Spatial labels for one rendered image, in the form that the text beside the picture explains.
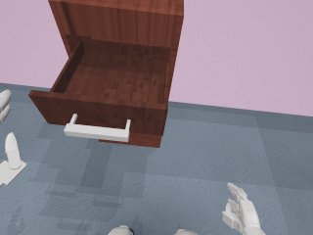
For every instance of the handle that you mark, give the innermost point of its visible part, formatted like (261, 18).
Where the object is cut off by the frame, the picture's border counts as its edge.
(97, 132)

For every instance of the robot right hand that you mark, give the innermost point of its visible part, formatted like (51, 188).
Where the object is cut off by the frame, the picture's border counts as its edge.
(241, 215)

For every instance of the drawer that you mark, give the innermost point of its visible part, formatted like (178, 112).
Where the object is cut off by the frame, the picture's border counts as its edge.
(106, 83)

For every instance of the robot left hand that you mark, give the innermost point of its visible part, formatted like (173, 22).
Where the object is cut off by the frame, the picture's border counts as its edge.
(11, 168)

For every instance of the cabinet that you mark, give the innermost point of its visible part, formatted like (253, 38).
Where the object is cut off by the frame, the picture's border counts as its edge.
(144, 22)

